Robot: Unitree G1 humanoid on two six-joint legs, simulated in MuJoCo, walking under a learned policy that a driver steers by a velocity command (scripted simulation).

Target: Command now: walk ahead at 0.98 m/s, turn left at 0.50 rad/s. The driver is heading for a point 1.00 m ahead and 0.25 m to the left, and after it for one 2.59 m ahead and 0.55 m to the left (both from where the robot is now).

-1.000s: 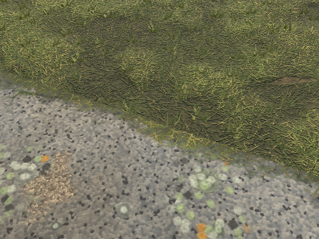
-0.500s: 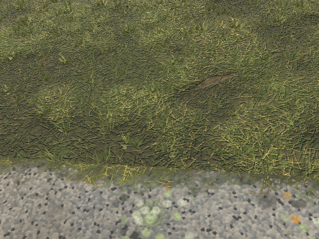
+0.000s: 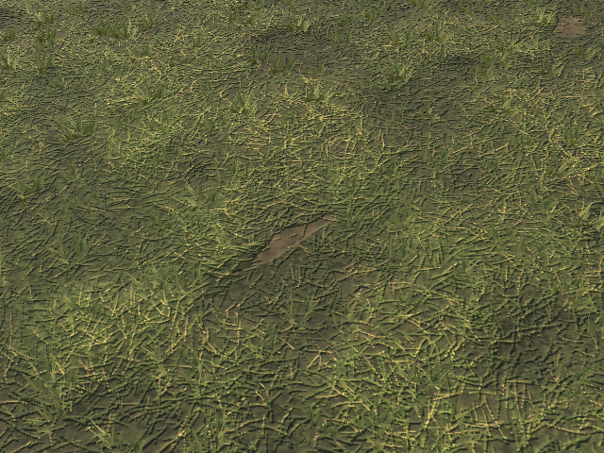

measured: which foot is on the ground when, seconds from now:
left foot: down 0.00-0.30, up 0.32-0.72, down 0.74-1.00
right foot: up 0.00-0.26, down 0.28-0.72, up 0.74-1.00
